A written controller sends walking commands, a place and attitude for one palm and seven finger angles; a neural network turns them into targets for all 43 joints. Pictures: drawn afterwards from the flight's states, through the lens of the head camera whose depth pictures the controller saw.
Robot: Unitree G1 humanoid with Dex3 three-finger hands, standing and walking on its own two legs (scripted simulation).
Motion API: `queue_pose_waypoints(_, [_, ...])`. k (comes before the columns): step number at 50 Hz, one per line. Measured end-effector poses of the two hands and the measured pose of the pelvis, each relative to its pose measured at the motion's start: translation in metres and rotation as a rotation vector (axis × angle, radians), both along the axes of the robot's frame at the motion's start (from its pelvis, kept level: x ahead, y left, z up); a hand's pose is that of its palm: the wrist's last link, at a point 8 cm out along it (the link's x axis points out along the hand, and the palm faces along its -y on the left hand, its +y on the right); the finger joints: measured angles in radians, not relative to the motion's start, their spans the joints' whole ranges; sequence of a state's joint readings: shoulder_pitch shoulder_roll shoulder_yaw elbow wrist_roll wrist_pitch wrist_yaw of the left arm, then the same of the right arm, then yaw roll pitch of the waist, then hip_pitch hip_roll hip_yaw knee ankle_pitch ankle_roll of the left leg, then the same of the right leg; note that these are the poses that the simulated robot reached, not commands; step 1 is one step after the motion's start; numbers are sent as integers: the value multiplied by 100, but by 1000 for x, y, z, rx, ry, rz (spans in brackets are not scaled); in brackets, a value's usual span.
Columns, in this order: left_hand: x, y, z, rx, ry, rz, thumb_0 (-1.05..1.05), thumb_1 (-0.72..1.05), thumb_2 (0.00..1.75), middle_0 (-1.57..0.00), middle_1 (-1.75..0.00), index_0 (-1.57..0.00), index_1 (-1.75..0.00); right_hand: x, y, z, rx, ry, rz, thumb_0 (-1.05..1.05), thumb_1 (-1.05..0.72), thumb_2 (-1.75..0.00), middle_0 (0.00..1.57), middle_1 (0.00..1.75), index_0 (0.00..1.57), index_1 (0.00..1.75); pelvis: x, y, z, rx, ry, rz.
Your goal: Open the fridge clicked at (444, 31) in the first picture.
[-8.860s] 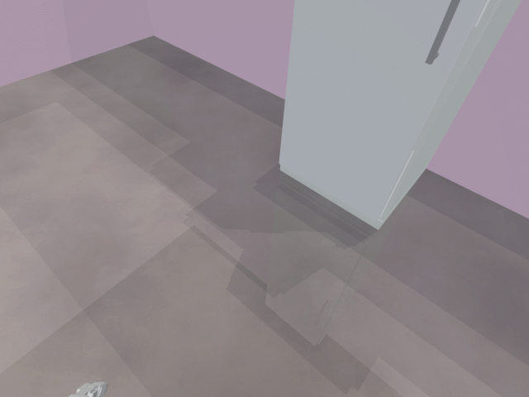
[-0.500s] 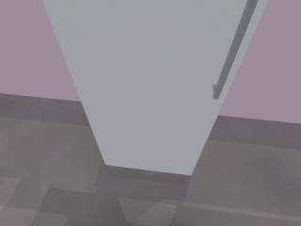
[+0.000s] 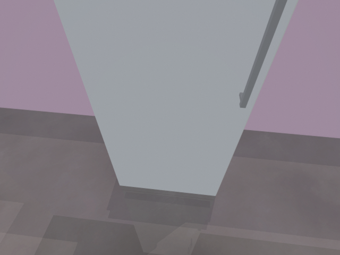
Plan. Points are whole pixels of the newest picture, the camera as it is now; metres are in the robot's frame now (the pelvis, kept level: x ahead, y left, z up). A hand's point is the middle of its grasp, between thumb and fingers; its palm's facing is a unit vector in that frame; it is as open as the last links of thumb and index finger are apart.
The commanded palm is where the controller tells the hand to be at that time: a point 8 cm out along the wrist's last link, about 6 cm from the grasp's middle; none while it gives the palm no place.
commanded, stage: look again from close up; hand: right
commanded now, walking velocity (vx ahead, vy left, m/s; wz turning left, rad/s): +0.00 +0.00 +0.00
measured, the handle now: (261, 45) +0.55 -0.19 +0.24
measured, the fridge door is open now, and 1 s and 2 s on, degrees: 0 0 0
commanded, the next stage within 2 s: none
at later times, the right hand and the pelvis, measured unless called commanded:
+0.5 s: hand out of the picture +0.02 -0.19 -0.18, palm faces +0.03 +0.97 -0.24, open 7.4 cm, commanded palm none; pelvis -0.03 +0.01 -0.01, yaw -1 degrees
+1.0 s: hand out of the picture -0.04 -0.24 -0.17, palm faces +0.01 +0.96 -0.29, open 7.4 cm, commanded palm none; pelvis -0.04 -0.01 -0.01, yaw -1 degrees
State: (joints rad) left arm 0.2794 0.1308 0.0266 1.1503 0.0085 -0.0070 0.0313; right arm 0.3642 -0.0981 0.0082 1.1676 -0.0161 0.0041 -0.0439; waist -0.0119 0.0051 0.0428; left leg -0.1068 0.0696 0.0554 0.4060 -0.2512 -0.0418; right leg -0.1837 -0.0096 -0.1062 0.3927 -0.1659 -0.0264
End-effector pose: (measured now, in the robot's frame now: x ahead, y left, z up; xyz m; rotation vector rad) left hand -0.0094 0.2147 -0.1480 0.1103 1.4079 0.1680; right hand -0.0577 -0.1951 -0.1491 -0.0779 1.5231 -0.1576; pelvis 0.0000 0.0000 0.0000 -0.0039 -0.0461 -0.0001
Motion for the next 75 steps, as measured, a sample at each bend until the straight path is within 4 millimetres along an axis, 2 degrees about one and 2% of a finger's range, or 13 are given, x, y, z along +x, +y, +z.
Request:
queue_pose_waypoints(5, [2,8,-1,1,-32,-25,1,91,90,-20,-30,-20,-30,8,-4,-1,-16,-42,28,0,-90,-90,20,30,20,30,-4,5,-3,2,8,-15])
queue_pose_waypoints(16, [25,32,2,58,-191,-38,1,91,90,-20,-30,-20,-30,57,-27,-4,-85,-269,54,1,-90,-90,20,30,20,30,-15,10,-13,18,-16,-17])
queue_pose_waypoints(21, [27,35,6,66,-224,-53,1,91,90,-20,-30,-20,-30,67,-36,2,-99,-327,77,1,-90,-90,20,30,20,30,-25,9,-13,20,-20,-15])
queue_pose_waypoints(27, [15,36,9,78,-203,-63,1,91,90,-20,-30,-20,-30,60,-49,5,-111,-320,93,1,-90,-90,20,30,20,30,-36,4,-12,23,-12,-14])
queue_pose_waypoints(35, [-9,39,11,100,-124,-65,1,90,90,-20,-30,-20,-30,35,-69,4,-125,-247,90,1,-90,-90,20,30,20,30,-42,-5,-10,28,2,-17])
queue_pose_waypoints(41, [-12,40,13,111,-97,-67,1,90,90,-20,-30,-20,-30,19,-79,6,-135,-194,84,1,-90,-90,20,30,20,30,-42,-10,-9,26,6,-18])
queue_pose_waypoints(48, [4,42,14,114,-116,-78,1,90,90,-20,-30,-20,-30,12,-85,9,-144,-162,82,1,-90,-90,20,30,20,30,-40,-12,-7,23,9,-17])
queue_pose_waypoints(55, [28,44,16,113,-149,-95,1,90,90,-20,-30,-20,-30,21,-86,12,-150,-162,86,1,-90,-90,20,30,20,30,-34,-12,-6,19,14,-18])
queue_pose_waypoints(65, [56,50,20,114,-174,-114,1,90,90,-20,-30,-20,-30,53,-85,16,-158,-199,104,1,-90,-90,20,30,20,30,-21,-8,-3,14,17,-19])
queue_pose_waypoints(75, [73,60,22,121,-171,-121,1,90,90,-20,-30,-20,-30,90,-83,22,-172,-247,124,1,-90,-90,20,30,20,30,-9,-2,0,10,17,-21])
